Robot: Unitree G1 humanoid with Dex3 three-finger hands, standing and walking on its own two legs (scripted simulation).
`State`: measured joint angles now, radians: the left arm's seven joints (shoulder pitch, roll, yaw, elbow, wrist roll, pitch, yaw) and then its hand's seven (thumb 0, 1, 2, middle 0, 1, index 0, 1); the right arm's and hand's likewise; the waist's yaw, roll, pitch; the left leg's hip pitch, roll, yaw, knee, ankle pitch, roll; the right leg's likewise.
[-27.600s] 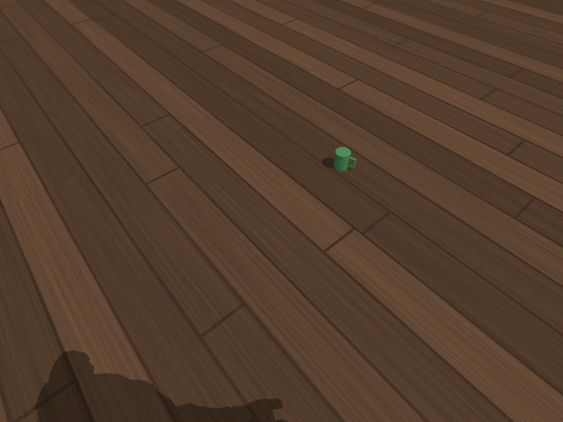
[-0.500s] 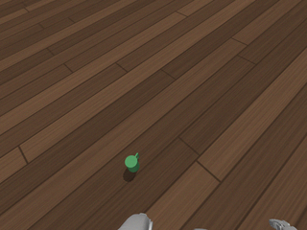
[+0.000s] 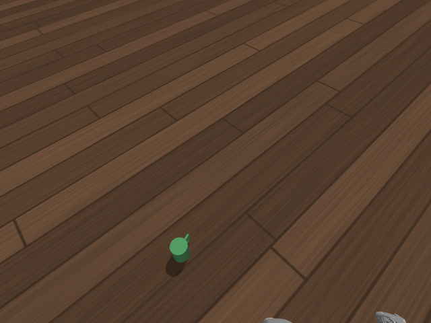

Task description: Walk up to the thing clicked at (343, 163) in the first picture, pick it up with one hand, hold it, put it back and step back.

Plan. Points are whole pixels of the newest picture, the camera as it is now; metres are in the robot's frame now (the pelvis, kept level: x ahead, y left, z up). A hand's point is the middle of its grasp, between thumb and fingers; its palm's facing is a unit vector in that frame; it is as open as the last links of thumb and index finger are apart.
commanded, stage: walk up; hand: left
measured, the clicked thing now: (182, 246) +0.53 +0.18 -0.71
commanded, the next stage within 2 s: none
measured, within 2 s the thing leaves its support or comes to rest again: neither
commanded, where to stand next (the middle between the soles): +0.10 -0.01 m, yaw -6 degrees
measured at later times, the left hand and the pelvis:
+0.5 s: hand out of the picture +0.11 +0.30 -0.15, palm faces -0.08 -0.93 -0.37, open 7.4 cm; pelvis -0.01 +0.04 +0.01, yaw -3 degrees
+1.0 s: hand out of the picture +0.07 +0.28 -0.13, palm faces -0.09 -0.93 -0.35, open 7.4 cm; pelvis +0.00 +0.02 +0.02, yaw -4 degrees
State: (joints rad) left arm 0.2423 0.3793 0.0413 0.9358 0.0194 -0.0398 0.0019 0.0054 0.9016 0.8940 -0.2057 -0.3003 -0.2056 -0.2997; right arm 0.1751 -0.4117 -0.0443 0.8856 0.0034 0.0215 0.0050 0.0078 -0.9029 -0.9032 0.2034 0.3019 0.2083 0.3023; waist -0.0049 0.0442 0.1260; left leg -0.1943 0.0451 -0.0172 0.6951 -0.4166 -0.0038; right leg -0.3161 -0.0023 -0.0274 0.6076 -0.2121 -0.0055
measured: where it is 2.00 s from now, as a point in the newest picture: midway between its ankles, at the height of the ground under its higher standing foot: outside the picture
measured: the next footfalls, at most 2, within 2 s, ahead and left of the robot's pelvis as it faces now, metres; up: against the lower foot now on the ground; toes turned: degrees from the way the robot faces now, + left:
left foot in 0.24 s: +0.02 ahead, +0.15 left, +0.00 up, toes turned -1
left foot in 1.52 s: +0.13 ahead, +0.15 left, +0.00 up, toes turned -5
